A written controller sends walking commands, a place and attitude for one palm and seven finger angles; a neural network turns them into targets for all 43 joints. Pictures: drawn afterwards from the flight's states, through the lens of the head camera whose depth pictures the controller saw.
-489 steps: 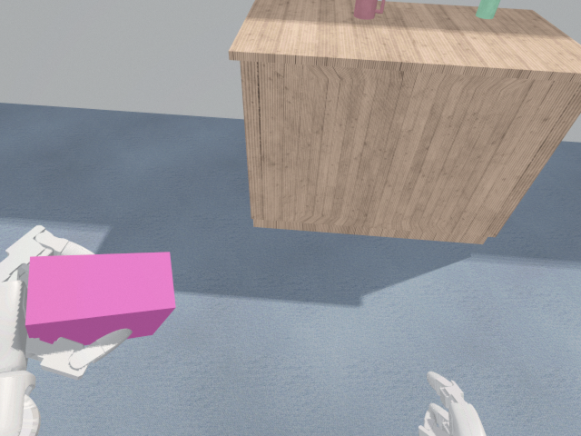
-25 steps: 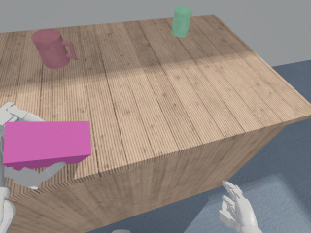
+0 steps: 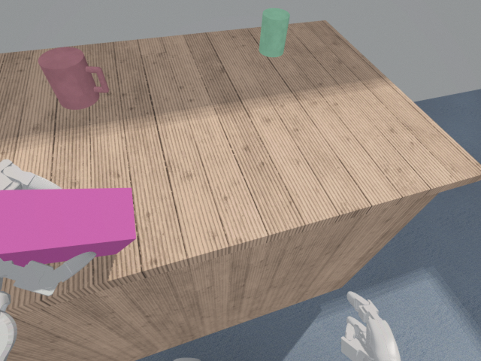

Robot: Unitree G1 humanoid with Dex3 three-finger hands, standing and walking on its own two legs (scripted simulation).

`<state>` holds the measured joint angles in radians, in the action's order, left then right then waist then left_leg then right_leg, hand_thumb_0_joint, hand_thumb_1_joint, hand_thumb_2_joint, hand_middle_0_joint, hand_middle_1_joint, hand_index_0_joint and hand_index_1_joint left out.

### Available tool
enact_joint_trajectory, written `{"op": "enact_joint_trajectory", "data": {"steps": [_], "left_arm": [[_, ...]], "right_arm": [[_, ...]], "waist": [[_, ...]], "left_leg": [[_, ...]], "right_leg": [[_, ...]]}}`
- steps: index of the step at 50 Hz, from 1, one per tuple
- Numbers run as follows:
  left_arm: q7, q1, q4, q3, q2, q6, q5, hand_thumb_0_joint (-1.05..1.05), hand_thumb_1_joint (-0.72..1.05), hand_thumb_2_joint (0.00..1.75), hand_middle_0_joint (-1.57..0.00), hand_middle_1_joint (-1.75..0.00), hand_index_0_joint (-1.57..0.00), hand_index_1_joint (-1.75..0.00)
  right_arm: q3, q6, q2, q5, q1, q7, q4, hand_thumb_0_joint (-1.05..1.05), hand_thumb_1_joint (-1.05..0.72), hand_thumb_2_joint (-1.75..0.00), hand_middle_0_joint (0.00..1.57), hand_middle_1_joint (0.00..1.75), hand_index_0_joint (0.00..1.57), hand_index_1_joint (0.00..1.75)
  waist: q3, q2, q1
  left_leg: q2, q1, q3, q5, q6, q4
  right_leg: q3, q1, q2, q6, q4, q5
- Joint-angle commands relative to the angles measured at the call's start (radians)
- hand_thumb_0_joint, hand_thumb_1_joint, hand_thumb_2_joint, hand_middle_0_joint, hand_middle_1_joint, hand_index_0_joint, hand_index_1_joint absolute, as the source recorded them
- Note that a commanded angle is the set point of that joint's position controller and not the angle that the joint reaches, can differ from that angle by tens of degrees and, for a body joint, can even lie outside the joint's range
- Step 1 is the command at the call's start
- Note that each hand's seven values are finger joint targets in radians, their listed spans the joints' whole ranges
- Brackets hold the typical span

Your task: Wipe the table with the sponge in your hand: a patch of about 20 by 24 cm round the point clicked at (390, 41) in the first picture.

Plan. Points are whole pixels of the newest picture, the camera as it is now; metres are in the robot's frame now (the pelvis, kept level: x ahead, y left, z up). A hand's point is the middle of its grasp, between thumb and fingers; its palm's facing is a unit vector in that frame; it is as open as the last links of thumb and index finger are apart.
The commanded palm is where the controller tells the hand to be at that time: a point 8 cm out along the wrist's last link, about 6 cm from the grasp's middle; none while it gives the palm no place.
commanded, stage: shuffle to correct the standing spot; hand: left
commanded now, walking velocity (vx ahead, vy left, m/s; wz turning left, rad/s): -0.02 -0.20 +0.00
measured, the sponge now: (88, 227) +0.24 +0.22 +0.15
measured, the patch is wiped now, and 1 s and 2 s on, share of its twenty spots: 0.00 0.00 0.00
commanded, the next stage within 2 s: come to a stop and stand still in 0.20 s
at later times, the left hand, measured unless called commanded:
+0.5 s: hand (82, 229) +0.23 +0.22 +0.16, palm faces +0.39 -0.84 -0.38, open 10.3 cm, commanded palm +0.17 +0.25 +0.18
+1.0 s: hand (19, 236) +0.21 +0.28 +0.16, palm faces +0.41 -0.85 -0.32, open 10.3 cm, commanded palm +0.15 +0.30 +0.18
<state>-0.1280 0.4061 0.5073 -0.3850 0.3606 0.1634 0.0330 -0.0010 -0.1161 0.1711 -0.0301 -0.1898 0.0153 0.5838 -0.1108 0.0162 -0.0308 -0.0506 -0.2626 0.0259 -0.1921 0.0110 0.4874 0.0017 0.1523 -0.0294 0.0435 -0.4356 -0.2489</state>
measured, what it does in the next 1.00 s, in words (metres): stands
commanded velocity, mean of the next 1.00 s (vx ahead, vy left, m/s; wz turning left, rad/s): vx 0.00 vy -0.04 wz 0.00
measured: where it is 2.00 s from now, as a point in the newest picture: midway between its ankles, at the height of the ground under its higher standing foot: outside the picture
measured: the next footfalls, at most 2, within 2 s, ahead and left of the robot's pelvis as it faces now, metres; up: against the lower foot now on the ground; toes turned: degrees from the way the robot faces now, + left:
none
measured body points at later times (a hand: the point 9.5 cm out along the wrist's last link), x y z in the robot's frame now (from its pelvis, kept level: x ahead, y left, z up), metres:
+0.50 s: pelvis +0.01 -0.03 -0.01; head +0.04 -0.02 +0.44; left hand +0.20 +0.26 +0.18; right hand +0.18 -0.27 -0.08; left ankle +0.05 +0.12 -0.74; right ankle -0.01 -0.15 -0.74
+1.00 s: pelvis -0.01 +0.03 +0.00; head +0.00 +0.06 +0.44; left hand +0.18 +0.32 +0.18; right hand +0.16 -0.19 -0.07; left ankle +0.04 +0.13 -0.74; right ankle -0.01 -0.15 -0.74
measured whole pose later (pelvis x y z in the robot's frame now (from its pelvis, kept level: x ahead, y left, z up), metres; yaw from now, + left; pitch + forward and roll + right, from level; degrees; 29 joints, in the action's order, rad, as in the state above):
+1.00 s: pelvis -0.01 +0.03 +0.00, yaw -1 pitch -3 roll -2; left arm -0.12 0.36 0.46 -0.37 0.35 0.22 0.03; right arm -0.02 -0.14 0.17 -0.02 -0.20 0.01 0.58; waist -0.09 0.04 -0.04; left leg -0.03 -0.29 0.05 -0.20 -0.03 0.53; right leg 0.03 0.17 -0.05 0.05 -0.44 -0.23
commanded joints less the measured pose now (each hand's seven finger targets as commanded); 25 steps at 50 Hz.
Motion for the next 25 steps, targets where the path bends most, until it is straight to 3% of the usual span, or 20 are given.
{"op": "enact_joint_trajectory", "data": {"steps": [1,2,6,7,10,11,12,14,16,17,20,21,22,25], "left_arm": [[-0.004,-0.045,0.224,-0.093,0.167,0.059,0.008,0.0,0.1,1.3,-1.2,-1.6,-1.2,-1.6],[0.001,-0.035,0.208,-0.056,0.124,0.058,0.013,0.0,0.1,1.3,-1.2,-1.6,-1.2,-1.6],[-0.001,-0.024,0.23,-0.088,0.165,0.049,0.017,0.0,0.1,1.3,-1.2,-1.6,-1.2,-1.6],[0.004,-0.025,0.221,-0.065,0.141,0.047,0.023,0.0,0.1,1.3,-1.2,-1.6,-1.2,-1.6],[0.01,-0.034,0.243,-0.086,0.167,0.045,0.028,0.0,0.1,1.3,-1.2,-1.6,-1.2,-1.6],[0.008,-0.013,0.236,-0.103,0.181,0.038,0.031,0.0,0.1,1.3,-1.2,-1.6,-1.2,-1.6],[0.013,-0.013,0.225,-0.073,0.15,0.037,0.036,0.0,0.1,1.3,-1.2,-1.6,-1.2,-1.6],[0.015,-0.03,0.242,-0.089,0.17,0.04,0.038,0.0,0.1,1.3,-1.2,-1.6,-1.2,-1.6],[0.01,0.005,0.235,-0.108,0.183,0.036,0.041,0.0,0.1,1.3,-1.2,-1.6,-1.2,-1.6],[0.007,0.018,0.217,-0.089,0.158,0.038,0.041,0.0,0.1,1.3,-1.2,-1.6,-1.2,-1.6],[-0.009,0.015,0.228,-0.102,0.173,0.045,0.036,0.0,0.1,1.3,-1.2,-1.6,-1.2,-1.6],[-0.017,0.043,0.226,-0.116,0.185,0.042,0.034,0.0,0.1,1.3,-1.2,-1.6,-1.2,-1.6],[-0.015,0.042,0.218,-0.082,0.149,0.043,0.034,0.0,0.1,1.3,-1.2,-1.6,-1.2,-1.6],[-0.02,0.018,0.218,-0.107,0.175,0.05,0.028,0.0,0.1,1.3,-1.2,-1.6,-1.2,-1.6]], "right_arm": [[0.056,-0.061,0.14,-0.004,0.099,0.001,-0.166,0.0,-0.9,-0.9,0.2,0.3,0.2,0.3],[0.059,-0.057,0.137,-0.001,0.081,0.0,-0.167,0.0,-0.9,-0.9,0.2,0.3,0.2,0.3],[0.065,-0.051,0.134,-0.002,0.085,-0.004,-0.17,0.0,-0.9,-0.9,0.2,0.3,0.2,0.3],[0.067,-0.044,0.137,0.003,0.066,-0.003,-0.165,0.0,-0.9,-0.9,0.2,0.3,0.2,0.3],[0.077,-0.037,0.138,0.005,0.068,0.0,-0.176,0.0,-0.9,-0.9,0.2,0.3,0.2,0.3],[0.071,-0.036,0.135,0.002,0.08,0.003,-0.172,0.0,-0.9,-0.9,0.2,0.3,0.2,0.3],[0.069,-0.029,0.135,0.005,0.067,0.003,-0.17,0.0,-0.9,-0.9,0.2,0.3,0.2,0.3],[0.075,-0.026,0.137,0.004,0.072,0.005,-0.178,0.0,-0.9,-0.9,0.2,0.3,0.2,0.3],[0.072,-0.026,0.132,-0.001,0.086,0.009,-0.18,0.0,-0.9,-0.9,0.2,0.3,0.2,0.3],[0.067,-0.021,0.131,0.004,0.072,0.009,-0.173,0.0,-0.9,-0.9,0.2,0.3,0.2,0.3],[0.063,-0.024,0.132,0.005,0.084,0.011,-0.169,0.0,-0.9,-0.9,0.2,0.3,0.2,0.3],[0.06,-0.026,0.133,0.002,0.099,0.016,-0.162,0.0,-0.9,-0.9,0.2,0.3,0.2,0.3],[0.056,-0.022,0.135,0.008,0.083,0.016,-0.156,0.0,-0.9,-0.9,0.2,0.3,0.2,0.3],[0.059,-0.024,0.141,0.007,0.093,0.021,-0.156,0.0,-0.9,-0.9,0.2,0.3,0.2,0.3]], "waist": [[0.181,-0.126,0.01],[0.176,-0.122,0.018],[0.199,-0.048,0.018],[0.198,-0.05,0.025],[0.197,-0.046,0.021],[0.192,-0.051,0.023],[0.185,-0.055,0.029],[0.173,-0.053,0.026],[0.168,-0.043,0.026],[0.171,-0.045,0.03],[0.169,0.004,0.029],[0.164,-0.014,0.027],[0.161,0.0,0.033],[0.148,-0.009,0.026]], "left_leg": [[-0.085,0.076,-0.068,-0.079,-0.034,-0.158],[-0.084,0.065,-0.075,-0.086,-0.041,-0.144],[-0.062,0.106,-0.026,0.018,-0.027,-0.051],[-0.054,0.092,-0.024,0.032,-0.025,-0.037],[-0.062,0.1,-0.019,0.083,-0.024,0.003],[-0.06,0.117,-0.015,0.084,-0.023,0.002],[-0.061,0.096,-0.02,0.069,-0.026,0.002],[-0.062,0.077,-0.021,0.052,-0.024,0.017],[-0.048,0.092,-0.011,0.012,-0.023,0.035],[-0.033,0.071,-0.005,-0.009,-0.025,0.047],[0.002,0.07,-0.005,-0.015,-0.023,0.088],[0.001,0.093,-0.01,-0.012,-0.026,0.078],[0.0,0.082,-0.016,-0.001,-0.03,0.067],[-0.012,0.094,-0.022,0.061,-0.034,0.03]], "right_leg": [[-0.036,0.01,0.047,-0.027,0.015,0.067],[-0.037,0.008,0.043,-0.029,0.03,0.07],[0.001,0.031,0.019,-0.041,0.063,0.157],[-0.004,0.029,0.015,-0.045,0.056,0.164],[0.014,0.053,-0.001,-0.053,0.042,0.194],[0.019,0.075,0.002,-0.053,0.044,0.193],[0.007,0.073,0.003,-0.053,0.038,0.173],[0.017,0.079,-0.002,-0.058,0.037,0.164],[0.046,0.104,-0.018,-0.068,0.05,0.159],[0.051,0.085,-0.029,-0.071,0.059,0.144],[0.118,0.079,-0.08,-0.094,0.097,0.155],[0.13,0.09,-0.082,-0.096,0.102,0.162],[0.109,0.076,-0.081,-0.096,0.094,0.145],[0.089,0.055,-0.067,-0.081,0.077,0.203]]}}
